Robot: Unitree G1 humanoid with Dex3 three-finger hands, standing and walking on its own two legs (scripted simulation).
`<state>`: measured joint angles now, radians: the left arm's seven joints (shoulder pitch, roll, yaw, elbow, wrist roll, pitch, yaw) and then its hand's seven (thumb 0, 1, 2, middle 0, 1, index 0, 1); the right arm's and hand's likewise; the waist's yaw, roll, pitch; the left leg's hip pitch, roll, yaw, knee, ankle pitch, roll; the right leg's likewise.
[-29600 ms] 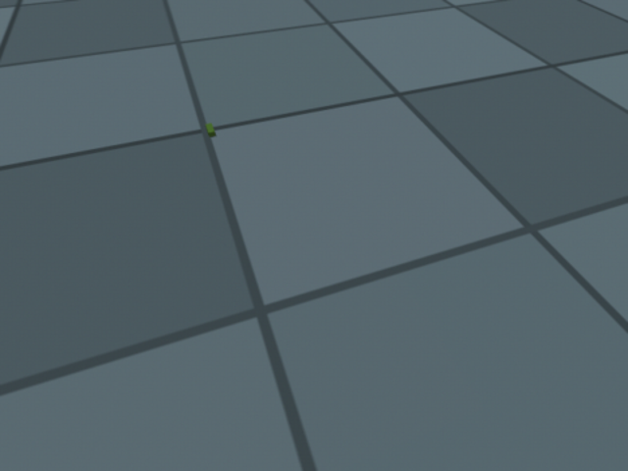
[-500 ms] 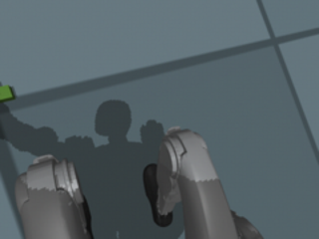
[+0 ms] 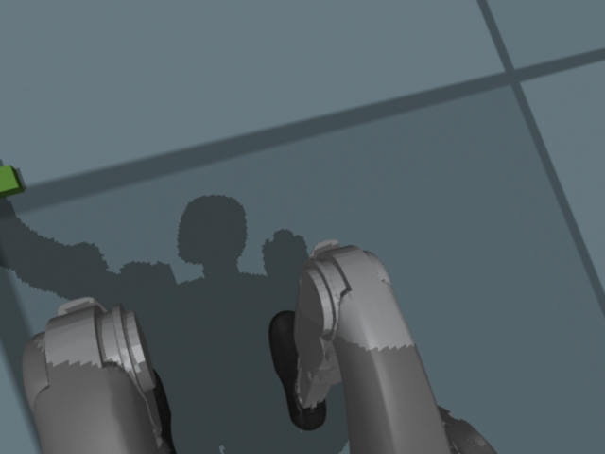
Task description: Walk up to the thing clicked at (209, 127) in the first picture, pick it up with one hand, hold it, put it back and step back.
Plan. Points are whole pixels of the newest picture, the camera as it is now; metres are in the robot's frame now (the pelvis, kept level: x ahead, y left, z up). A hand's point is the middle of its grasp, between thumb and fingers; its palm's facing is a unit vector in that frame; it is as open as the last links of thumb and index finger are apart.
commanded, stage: rise first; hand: left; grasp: from above
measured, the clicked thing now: out of the picture +0.49 +0.33 -0.30
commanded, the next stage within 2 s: none
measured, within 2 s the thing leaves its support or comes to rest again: neither
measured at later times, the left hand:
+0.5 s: hand out of the picture +0.45 +0.37 -0.18, palm faces -0.43 -0.13 -0.89, open 12.9 cm
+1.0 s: hand out of the picture +0.45 +0.36 -0.19, palm faces -0.42 -0.13 -0.90, open 12.6 cm
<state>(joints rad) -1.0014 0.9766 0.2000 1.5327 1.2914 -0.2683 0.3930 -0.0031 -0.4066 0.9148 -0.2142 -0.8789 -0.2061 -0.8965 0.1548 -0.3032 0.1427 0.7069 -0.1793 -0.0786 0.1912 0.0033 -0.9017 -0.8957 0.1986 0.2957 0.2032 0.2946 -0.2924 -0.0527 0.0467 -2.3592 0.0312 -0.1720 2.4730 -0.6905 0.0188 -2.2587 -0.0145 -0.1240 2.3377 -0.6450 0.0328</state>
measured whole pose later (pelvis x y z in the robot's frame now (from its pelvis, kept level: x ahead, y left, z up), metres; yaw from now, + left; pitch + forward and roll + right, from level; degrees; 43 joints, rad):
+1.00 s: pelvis +0.00 +0.00 +0.00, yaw +0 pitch +32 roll -11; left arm -1.01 0.98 0.20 1.55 1.30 -0.27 0.42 0.00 -0.27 0.80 -0.31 -0.77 -0.31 -0.78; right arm 0.15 -0.31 0.15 0.70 -0.19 -0.10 0.20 0.00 -0.89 -0.89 0.20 0.30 0.20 0.29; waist -0.30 -0.06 0.05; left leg -2.36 0.03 -0.18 2.49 -0.70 0.02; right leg -2.26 -0.01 -0.13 2.35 -0.65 0.03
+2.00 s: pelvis +0.00 +0.00 +0.00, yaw +0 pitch +31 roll -11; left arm -1.00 0.99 0.21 1.55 1.30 -0.26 0.40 0.00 -0.26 0.79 -0.31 -0.76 -0.31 -0.77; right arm 0.15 -0.32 0.15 0.68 -0.19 -0.10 0.21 0.00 -0.89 -0.89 0.20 0.30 0.20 0.29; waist -0.30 -0.06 0.05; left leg -2.37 0.02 -0.18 2.49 -0.69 0.02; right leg -2.27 -0.01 -0.12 2.35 -0.65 0.04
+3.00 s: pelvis +0.00 +0.00 +0.00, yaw +0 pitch +32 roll -12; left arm -1.00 0.98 0.20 1.53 1.30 -0.27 0.40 0.00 -0.32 0.83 -0.26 -0.81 -0.26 -0.82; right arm 0.15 -0.32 0.15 0.68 -0.18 -0.10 0.21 0.00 -0.89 -0.89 0.20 0.30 0.20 0.29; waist -0.30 -0.05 0.05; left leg -2.37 0.02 -0.18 2.49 -0.69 0.01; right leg -2.26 -0.01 -0.13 2.35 -0.65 0.04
